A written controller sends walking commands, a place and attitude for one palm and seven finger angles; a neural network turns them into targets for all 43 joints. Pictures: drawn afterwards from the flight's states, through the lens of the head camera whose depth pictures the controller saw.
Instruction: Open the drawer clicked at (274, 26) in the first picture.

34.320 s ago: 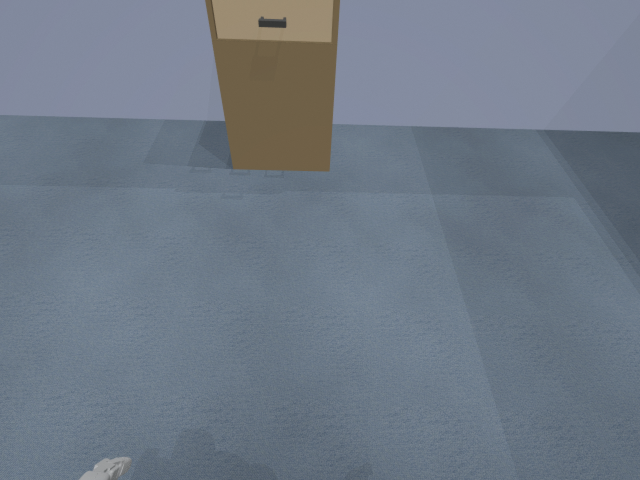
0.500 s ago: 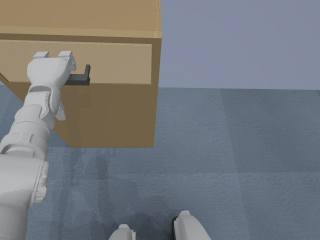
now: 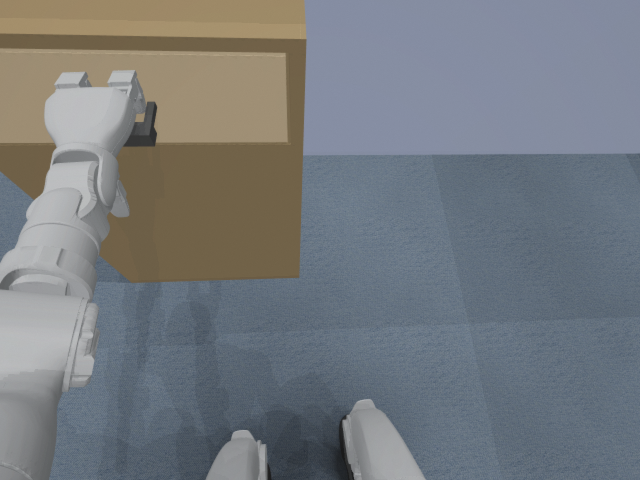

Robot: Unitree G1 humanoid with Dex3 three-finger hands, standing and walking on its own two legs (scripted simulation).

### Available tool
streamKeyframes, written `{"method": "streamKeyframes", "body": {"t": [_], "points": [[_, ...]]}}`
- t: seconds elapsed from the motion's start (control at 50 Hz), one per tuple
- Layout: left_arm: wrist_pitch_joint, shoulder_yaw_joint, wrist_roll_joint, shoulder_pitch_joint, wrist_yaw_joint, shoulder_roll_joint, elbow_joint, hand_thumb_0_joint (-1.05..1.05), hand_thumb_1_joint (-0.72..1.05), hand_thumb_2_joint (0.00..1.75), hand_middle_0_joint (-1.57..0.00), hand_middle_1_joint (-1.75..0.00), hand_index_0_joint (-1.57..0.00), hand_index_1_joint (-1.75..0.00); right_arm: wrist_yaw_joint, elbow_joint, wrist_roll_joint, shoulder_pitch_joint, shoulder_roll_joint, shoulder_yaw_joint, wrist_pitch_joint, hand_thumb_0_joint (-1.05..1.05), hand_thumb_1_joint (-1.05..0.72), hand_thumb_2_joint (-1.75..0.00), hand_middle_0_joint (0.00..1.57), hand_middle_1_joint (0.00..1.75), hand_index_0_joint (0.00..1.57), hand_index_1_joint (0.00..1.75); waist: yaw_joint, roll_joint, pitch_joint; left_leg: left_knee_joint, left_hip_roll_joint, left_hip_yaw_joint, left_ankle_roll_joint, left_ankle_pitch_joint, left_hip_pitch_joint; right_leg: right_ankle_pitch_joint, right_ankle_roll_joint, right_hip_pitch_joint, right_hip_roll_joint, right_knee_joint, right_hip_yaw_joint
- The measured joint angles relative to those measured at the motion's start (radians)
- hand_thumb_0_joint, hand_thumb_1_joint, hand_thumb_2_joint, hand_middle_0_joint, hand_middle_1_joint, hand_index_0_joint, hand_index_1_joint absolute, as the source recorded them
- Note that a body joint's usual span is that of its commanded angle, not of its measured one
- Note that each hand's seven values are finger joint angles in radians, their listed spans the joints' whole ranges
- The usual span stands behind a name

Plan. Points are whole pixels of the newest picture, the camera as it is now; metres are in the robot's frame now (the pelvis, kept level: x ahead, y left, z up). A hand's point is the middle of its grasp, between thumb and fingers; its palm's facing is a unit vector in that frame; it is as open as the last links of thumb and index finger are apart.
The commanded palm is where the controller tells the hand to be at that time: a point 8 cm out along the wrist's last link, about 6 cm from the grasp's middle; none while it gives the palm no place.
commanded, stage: lower the fingers behind the handle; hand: left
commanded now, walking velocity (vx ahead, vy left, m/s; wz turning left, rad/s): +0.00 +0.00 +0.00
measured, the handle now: (115, 121) +0.58 +0.22 +0.03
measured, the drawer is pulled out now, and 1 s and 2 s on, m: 0.00 0.00 0.00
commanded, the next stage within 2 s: lift the hand off the handle in 0.44 s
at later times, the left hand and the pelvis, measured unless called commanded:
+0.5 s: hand (110, 149) +0.53 +0.22 +0.03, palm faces -0.04 +0.03 -1.00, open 13.9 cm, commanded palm +0.51 +0.24 +0.06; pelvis -0.02 -0.01 -0.02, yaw +0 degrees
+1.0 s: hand (111, 146) +0.53 +0.22 +0.03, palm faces -0.05 +0.03 -1.00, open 13.7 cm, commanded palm +0.52 +0.22 +0.08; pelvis -0.03 +0.00 -0.02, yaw +1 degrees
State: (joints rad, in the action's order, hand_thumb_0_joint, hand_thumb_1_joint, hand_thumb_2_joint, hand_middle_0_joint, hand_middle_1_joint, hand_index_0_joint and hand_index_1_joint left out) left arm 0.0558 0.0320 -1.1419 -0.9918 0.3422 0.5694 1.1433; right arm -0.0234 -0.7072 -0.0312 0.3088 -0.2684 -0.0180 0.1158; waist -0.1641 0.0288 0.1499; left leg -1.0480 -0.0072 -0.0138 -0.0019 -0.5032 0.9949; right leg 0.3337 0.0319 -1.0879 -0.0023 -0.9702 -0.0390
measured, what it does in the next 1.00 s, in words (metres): stands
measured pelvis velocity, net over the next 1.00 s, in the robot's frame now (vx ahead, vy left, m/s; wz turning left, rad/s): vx -0.03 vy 0.00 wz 0.01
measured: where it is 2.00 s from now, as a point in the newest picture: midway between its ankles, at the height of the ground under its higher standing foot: outside the picture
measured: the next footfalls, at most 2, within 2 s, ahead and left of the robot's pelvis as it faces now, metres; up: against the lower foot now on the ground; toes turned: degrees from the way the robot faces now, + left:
none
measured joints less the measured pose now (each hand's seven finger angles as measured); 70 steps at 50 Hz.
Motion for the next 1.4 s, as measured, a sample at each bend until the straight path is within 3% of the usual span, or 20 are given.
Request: {"method": "streamKeyframes", "body": {"t": [0.16, 0.4, 0.64, 0.94, 1.16, 1.3, 1.4], "points": [[0.001, 0.002, 0.005, -0.034, -0.074, 0.05, 0.012, 0.0, -0.49, 0.3, -0.28, -1.22, -0.29, -1.25, -0.022, 0.029, 0.012, 0.0, -0.011, 0.016, -0.012, 0.0, -0.91, -0.9, 0.2, 0.3, 0.21, 0.3, -0.026, -0.003, -0.013, -0.026, -0.002, 0.001, 0.005, 0.006, 0.028, -0.007, -0.004, -0.03, -0.003, -0.027, -0.001], [0.062, -0.034, 0.021, -0.04, -0.111, 0.11, -0.042, 0.0, -0.49, 0.3, -0.26, -1.25, -0.29, -1.22, -0.037, 0.032, 0.017, 0.021, -0.017, 0.021, -0.032, 0.0, -0.91, -0.9, 0.2, 0.3, 0.21, 0.3, -0.029, 0.004, -0.025, -0.086, -0.003, 0.004, 0.007, -0.001, 0.104, -0.006, -0.005, -0.109, -0.006, -0.085, -0.006], [0.048, -0.007, 0.027, -0.069, -0.092, 0.09, -0.011, 0.0, -0.49, 0.3, -0.27, -1.24, -0.29, -1.23, -0.033, 0.023, 0.022, 0.023, -0.007, 0.026, -0.044, 0.0, -0.91, -0.9, 0.2, 0.3, 0.21, 0.3, -0.022, 0.009, -0.016, -0.089, 0.002, 0.0, 0.005, 0.001, 0.117, -0.006, -0.002, -0.117, -0.001, -0.085, -0.002], [0.023, 0.011, 0.006, -0.127, -0.108, 0.092, 0.024, 0.0, -0.49, 0.3, -0.3, -1.24, -0.33, -1.24, -0.034, 0.033, 0.015, 0.013, -0.007, 0.028, -0.047, 0.0, -0.91, -0.9, 0.2, 0.3, 0.21, 0.3, -0.046, 0.004, -0.018, -0.107, 0.006, -0.021, 0.007, 0.007, 0.139, -0.012, -0.004, -0.125, 0.004, -0.087, 0.017], [0.031, -0.019, 0.033, -0.053, -0.16, 0.102, -0.023, 0.0, -0.49, 0.3, -0.3, -1.2, -0.35, -1.21, -0.041, 0.02, 0.015, 0.051, 0.008, 0.027, -0.045, 0.0, -0.91, -0.9, 0.2, 0.3, 0.21, 0.3, -0.05, 0.011, -0.035, -0.006, -0.003, -0.01, 0.003, 0.034, 0.035, -0.043, -0.002, -0.021, -0.003, 0.018, 0.009], [0.063, -0.014, 0.05, 0.004, -0.145, 0.076, -0.062, 0.0, -0.49, 0.3, -0.31, -1.2, -0.38, -1.21, -0.034, -0.006, 0.009, 0.087, 0.01, 0.009, -0.037, 0.0, -0.91, -0.9, 0.2, 0.3, 0.21, 0.3, -0.021, 0.018, -0.022, 0.079, -0.007, -0.01, 0.002, 0.041, -0.074, -0.048, -0.002, 0.089, -0.005, 0.101, 0.011], [0.055, 0.007, 0.054, 0.035, -0.134, 0.042, -0.06, 0.0, -0.49, 0.3, -0.32, -1.2, -0.39, -1.22, -0.024, -0.014, 0.01, 0.088, 0.008, -0.004, -0.024, 0.0, -0.91, -0.9, 0.2, 0.3, 0.21, 0.3, -0.001, 0.019, -0.013, 0.14, -0.009, -0.009, 0.0, 0.045, -0.157, -0.048, -0.002, 0.171, -0.005, 0.157, 0.012]]}}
